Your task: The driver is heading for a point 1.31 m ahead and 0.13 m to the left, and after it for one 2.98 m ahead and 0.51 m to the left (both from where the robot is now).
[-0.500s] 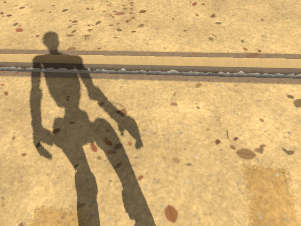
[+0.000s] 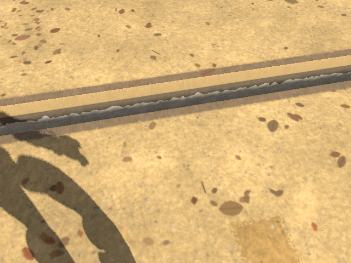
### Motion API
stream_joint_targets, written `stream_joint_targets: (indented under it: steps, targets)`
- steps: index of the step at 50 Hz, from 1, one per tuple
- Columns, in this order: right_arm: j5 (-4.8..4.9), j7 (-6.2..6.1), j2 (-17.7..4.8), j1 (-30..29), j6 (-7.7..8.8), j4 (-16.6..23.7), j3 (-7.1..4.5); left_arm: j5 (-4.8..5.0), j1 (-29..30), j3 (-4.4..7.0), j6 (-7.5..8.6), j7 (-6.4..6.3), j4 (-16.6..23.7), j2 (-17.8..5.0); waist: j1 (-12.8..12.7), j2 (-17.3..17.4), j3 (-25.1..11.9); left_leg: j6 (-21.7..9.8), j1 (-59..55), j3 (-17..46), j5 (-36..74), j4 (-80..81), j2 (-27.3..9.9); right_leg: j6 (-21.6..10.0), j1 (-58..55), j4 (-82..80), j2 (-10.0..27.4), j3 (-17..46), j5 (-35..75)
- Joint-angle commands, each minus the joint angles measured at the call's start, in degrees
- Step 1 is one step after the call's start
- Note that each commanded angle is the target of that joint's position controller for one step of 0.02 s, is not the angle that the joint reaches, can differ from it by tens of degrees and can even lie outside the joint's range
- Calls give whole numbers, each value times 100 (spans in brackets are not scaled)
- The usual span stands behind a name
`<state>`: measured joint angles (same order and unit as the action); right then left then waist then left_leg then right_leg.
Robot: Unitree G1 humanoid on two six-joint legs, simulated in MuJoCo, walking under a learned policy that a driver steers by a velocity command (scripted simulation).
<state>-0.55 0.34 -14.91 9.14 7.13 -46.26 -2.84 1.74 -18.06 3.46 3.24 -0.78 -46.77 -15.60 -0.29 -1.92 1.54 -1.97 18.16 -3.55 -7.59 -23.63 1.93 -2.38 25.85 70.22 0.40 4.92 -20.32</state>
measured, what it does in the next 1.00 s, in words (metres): walks ahead: right foot, then left foot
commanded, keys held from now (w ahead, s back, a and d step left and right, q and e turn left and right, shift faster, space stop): no key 1.00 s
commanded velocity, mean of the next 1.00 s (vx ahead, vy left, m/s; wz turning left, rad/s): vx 0.11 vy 0.00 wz -0.13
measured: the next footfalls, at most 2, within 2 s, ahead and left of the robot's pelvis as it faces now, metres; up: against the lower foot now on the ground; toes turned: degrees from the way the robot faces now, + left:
right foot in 0.30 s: +0.27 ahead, -0.15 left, +0.00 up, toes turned -4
left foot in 0.60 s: +0.22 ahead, +0.10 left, +0.00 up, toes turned -3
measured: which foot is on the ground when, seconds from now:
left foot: down 0.00-0.30, up 0.32-0.58, down 0.60-1.00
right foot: up 0.00-0.28, down 0.30-1.00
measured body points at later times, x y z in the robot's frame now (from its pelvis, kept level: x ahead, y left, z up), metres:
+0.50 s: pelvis +0.16 -0.04 +0.00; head +0.19 -0.06 +0.44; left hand +0.34 +0.18 -0.10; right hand +0.24 -0.32 -0.14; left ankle +0.15 +0.11 -0.70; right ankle +0.23 -0.14 -0.74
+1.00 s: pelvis +0.21 -0.02 +0.00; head +0.22 -0.02 +0.45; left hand +0.30 +0.22 -0.14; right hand +0.23 -0.27 -0.15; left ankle +0.18 +0.10 -0.74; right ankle +0.23 -0.14 -0.74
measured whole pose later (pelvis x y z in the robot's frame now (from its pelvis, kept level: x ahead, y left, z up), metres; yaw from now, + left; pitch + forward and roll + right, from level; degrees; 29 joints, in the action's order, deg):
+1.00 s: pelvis +0.21 -0.02 +0.00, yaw -5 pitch -1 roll +0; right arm -0.2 -1.7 -11.6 13.3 1.3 -58.2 -0.7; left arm -0.1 -12.1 3.2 0.4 -1.8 -54.3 -11.9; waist 0.4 0.1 1.9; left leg 0.1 10.6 -0.9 -19.3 -30.7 -0.8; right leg -0.2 16.8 30.1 -0.3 0.1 -12.6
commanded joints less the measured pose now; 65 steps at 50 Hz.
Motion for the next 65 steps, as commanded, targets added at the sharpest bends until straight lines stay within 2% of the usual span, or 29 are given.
stream_joint_targets:
  steps: [1,3,5,7,10,12,14,15,16,17,18,19,20,22,23,27,29,30,31,32,33,34,36,40,52,59,61,63,65]
  targets:
    - [-31,39,-461,171,86,107,-109,-2,-161,68,-20,2,458,-148,-31,552,-161,-1045,-776,1412,1224,1366,-1593,53,898,-134,564,157,213]
    - [-14,54,-638,220,124,-32,-154,-79,18,33,-51,-30,634,-61,-113,479,-86,-1178,-689,951,2871,1318,-1636,153,994,-769,499,98,326]
    - [13,23,-800,173,75,-78,-189,-145,179,-22,-27,3,744,-14,-128,516,-260,-1161,-753,515,3444,1236,-1549,196,842,-1594,481,-37,933]
    - [66,-19,-859,114,-12,-88,-179,-143,494,-72,11,90,808,9,-33,582,-391,-1028,-624,98,3395,1172,-1328,199,327,-2470,374,-317,1698]
    - [142,-37,-989,386,-123,-229,-176,-147,1000,-53,17,178,992,-148,152,666,-499,-881,-978,147,2986,890,-1407,154,39,-3232,236,-377,2032]
    - [218,-48,-1063,366,-195,-284,-185,-184,1079,1,25,208,1099,-308,81,731,-524,-732,-1213,267,2724,477,-1518,1,-121,-3684,160,-378,1832]
    - [245,-61,-939,437,-247,-344,-142,-255,642,121,38,173,943,-531,-122,556,-729,-442,-1170,199,2328,-379,-1201,-226,-1019,-4484,-68,-544,2416]
    - [108,-65,-741,684,-227,-339,-63,-302,289,244,35,105,919,-961,-173,43,-1087,-127,-690,-66,1389,-1300,-830,-465,-1948,-4385,546,20,4616]
    - [-60,-18,-268,1276,-190,-317,130,-430,115,228,-20,39,1003,-1177,20,-1090,-1661,261,859,-194,-1662,-2874,-230,-1435,-3490,-4100,1934,1580,6511]
    - [-5,28,-317,1445,-254,-458,156,-363,-21,65,-56,68,938,-643,-37,-1139,-2220,369,976,538,-3226,-3589,-341,-1838,-3404,-4316,2286,2103,6180]
    - [125,43,-642,1212,-355,-432,67,-274,162,6,-66,128,915,-435,-60,-750,-1883,403,1127,709,-3169,-3883,-501,-1688,-2960,-4497,1983,1851,5142]
    - [157,0,-657,873,-452,-377,43,-230,482,-3,-62,152,927,-408,-9,-425,-1466,424,1325,671,-2963,-3871,-609,-1439,-2557,-4653,1733,1572,4272]
    - [106,-73,-666,671,-557,-355,16,-231,810,5,-59,158,950,-462,69,-249,-1162,469,1256,686,-2649,-3630,-700,-1273,-1994,-4863,1590,1374,3601]
    - [71,-186,-581,721,-731,-414,6,-309,1275,67,-94,127,969,-609,305,-443,-902,555,487,523,-2101,-3103,-626,-1105,-898,-5204,1266,890,2860]
    - [60,-223,-487,797,-763,-473,21,-337,1310,67,-103,105,943,-564,325,-502,-905,569,229,454,-1950,-2866,-563,-1112,-703,-5274,1174,735,2628]
    - [43,-259,-357,641,-790,-528,47,-297,1270,18,-126,21,742,-365,215,-580,-893,453,-337,377,-1175,-1744,-481,-1033,-559,-5364,1042,594,1177]
    - [-20,-216,-291,690,-772,-593,58,-233,1258,-19,-161,-5,616,-273,318,-504,-740,289,-863,219,-485,-822,-363,-757,-301,-5291,846,478,82]
    - [-103,-193,-336,677,-765,-590,61,-226,1037,-59,-161,-7,485,-147,299,-384,-612,168,-1042,333,-250,-466,-452,-465,-158,-5252,670,411,-451]
    - [-152,-194,-557,640,-754,-529,42,-255,905,-75,-159,-10,405,-93,191,-77,-361,-21,-957,779,-315,-116,-858,-181,-28,-4966,443,266,-757]
    - [-37,-213,-890,398,-748,-559,-43,-247,673,-45,-148,-6,408,-84,-163,752,-107,-245,-172,897,-1302,29,-980,42,-376,-4820,21,-198,-349]
    - [-31,-192,-610,240,-701,-552,11,-267,874,-28,-153,-40,360,-151,-50,946,7,-239,538,961,-2228,388,-884,152,-1038,-4523,-58,-356,218]
    - [-70,-192,-434,145,-640,-567,66,-236,938,12,-159,-66,344,-222,-78,1008,78,-105,764,945,-2348,536,-835,121,-1332,-4385,-34,-350,549]
    - [-43,-185,-392,111,-532,-607,84,-249,839,43,-192,-103,206,-255,-64,878,78,84,628,776,-1835,410,-708,9,-1433,-4356,42,-260,847]
    - [20,-215,-395,504,-484,-824,81,-227,732,45,-168,-69,-40,-142,72,400,-79,73,104,615,-1043,79,-593,-51,-1380,-4376,101,-220,1385]
    - [42,-217,-251,668,-562,-1126,107,-169,581,72,-268,-151,-699,-152,83,168,-169,68,-231,438,-145,-43,-445,-10,-1709,-4254,143,-244,2142]
    - [37,-225,-175,766,-583,-1275,120,-158,651,63,-323,-179,-989,-141,64,218,-59,87,-281,395,-133,35,-401,12,-1737,-4310,140,-258,2063]
    - [90,-240,-248,970,-611,-1395,78,-118,522,73,-344,-176,-1146,-117,73,375,-54,-84,-252,438,-1734,172,-365,-18,-1610,-4107,-133,-544,286]
    - [162,-269,-491,1039,-590,-1329,-5,-85,717,86,-278,-162,-1095,-132,165,693,492,-480,-120,1124,-3506,590,-798,-68,-694,-3718,-275,-685,-1164]
    - [232,-272,-846,1252,-459,-1339,-130,-30,1110,32,-63,-75,-920,73,286,1231,925,-1042,-419,2541,-4091,1337,-1853,-102,188,-2782,-189,-835,-471]
Over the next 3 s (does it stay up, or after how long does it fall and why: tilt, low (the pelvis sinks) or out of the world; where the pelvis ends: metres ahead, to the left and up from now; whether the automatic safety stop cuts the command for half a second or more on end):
stays up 1.06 -0.08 -0.02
